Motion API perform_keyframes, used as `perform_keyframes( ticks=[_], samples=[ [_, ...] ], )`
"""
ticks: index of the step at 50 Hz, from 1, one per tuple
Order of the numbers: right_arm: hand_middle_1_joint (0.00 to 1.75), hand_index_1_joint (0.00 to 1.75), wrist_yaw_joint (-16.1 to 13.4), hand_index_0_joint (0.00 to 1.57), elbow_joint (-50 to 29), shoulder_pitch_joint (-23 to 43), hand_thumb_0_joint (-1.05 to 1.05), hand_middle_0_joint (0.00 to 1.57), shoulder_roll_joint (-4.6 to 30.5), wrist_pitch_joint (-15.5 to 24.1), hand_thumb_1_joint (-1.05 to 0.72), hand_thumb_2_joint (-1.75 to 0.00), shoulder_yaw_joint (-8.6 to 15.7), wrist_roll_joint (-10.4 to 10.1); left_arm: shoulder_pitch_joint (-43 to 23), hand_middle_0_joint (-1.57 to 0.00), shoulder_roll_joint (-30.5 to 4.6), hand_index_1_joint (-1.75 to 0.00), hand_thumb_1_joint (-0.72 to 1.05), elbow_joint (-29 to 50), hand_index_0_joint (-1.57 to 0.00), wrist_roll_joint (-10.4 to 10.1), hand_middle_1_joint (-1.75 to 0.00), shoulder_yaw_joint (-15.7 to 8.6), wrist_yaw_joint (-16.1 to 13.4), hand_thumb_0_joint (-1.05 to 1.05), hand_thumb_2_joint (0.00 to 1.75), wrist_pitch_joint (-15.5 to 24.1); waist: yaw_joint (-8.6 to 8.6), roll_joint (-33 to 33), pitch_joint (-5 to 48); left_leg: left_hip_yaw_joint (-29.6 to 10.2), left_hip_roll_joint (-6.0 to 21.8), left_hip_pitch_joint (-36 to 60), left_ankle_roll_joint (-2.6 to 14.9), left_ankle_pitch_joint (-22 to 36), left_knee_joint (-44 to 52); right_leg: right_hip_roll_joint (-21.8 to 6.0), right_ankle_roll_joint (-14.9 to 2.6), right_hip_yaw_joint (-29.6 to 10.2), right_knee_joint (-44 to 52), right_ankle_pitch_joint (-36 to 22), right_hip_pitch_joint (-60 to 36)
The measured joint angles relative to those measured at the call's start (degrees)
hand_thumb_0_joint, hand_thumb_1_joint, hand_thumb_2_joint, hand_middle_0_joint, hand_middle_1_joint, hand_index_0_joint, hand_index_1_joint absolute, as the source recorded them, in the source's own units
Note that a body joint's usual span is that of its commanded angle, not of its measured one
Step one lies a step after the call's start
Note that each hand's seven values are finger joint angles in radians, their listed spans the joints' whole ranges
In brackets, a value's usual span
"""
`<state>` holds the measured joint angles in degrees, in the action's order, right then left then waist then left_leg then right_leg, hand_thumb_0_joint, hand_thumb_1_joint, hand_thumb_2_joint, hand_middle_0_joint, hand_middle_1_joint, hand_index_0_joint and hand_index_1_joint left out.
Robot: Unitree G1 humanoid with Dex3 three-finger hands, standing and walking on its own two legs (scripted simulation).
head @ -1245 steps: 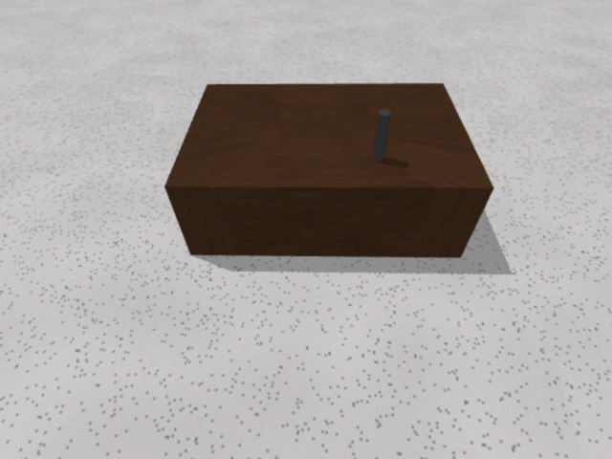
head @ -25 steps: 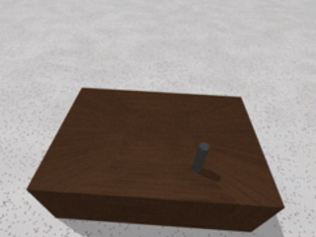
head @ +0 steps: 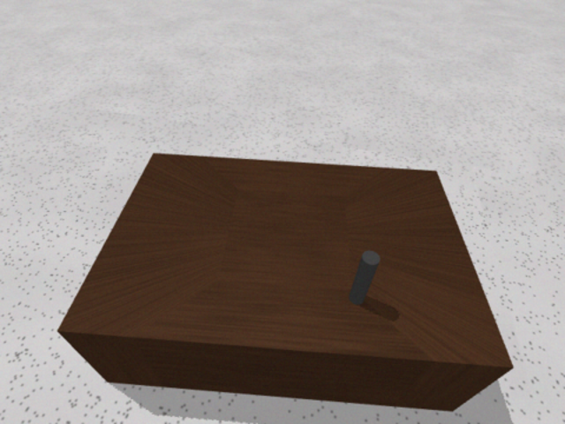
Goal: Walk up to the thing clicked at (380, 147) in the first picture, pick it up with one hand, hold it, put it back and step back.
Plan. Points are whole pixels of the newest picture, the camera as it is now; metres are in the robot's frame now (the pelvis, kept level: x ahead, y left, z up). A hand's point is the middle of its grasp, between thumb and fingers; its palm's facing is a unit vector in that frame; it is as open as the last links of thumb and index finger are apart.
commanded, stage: home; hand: right
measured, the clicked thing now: (363, 279) +0.55 -0.18 -0.29
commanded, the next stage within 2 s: stand in 0.36 s
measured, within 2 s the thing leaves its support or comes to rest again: neither
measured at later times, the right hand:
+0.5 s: hand out of the picture +0.08 -0.23 -0.15, palm faces -0.04 +0.93 -0.36, open 17.3 cm
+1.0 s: hand out of the picture +0.09 -0.24 -0.15, palm faces -0.04 +0.93 -0.36, open 8.1 cm
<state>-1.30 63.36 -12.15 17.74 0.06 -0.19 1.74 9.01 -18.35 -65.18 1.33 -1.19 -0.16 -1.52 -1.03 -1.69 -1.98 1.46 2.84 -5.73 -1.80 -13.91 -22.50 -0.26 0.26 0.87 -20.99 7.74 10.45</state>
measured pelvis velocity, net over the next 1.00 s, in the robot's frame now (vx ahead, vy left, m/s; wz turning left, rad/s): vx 0.02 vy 0.01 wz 0.01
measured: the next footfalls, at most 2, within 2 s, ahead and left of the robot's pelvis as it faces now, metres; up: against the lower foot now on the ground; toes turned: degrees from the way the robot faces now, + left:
none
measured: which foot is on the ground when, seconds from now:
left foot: down 0.00-1.00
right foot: down 0.00-1.00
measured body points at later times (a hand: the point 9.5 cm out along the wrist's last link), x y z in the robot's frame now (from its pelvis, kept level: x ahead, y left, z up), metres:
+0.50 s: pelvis +0.01 +0.01 +0.00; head +0.01 +0.03 +0.45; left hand +0.07 +0.30 -0.14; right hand +0.09 -0.28 -0.13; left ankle -0.02 +0.14 -0.74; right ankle +0.04 -0.12 -0.74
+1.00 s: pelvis +0.02 +0.01 +0.00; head +0.02 +0.02 +0.45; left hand +0.08 +0.31 -0.14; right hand +0.09 -0.28 -0.13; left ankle -0.02 +0.14 -0.74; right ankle +0.04 -0.12 -0.74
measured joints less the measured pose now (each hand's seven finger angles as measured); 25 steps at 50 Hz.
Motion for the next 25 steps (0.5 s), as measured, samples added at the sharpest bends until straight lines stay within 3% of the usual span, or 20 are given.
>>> perform_keyframes(
  ticks=[25],
  samples=[
    [0.05,0.06,0.22,0.06,0.49,3.98,0.00,0.06,0.47,0.62,0.52,-0.06,-0.13,-0.69,-2.11,-0.20,-0.01,-0.30,0.90,-0.53,-0.20,-0.39,-0.31,0.92,-0.19,0.01,0.90,0.77,0.07,0.30,-0.44,0.32,-1.45,2.08,1.19,0.15,2.43,-1.39,1.26,-0.35,1.68,0.26,-1.80]
  ],
)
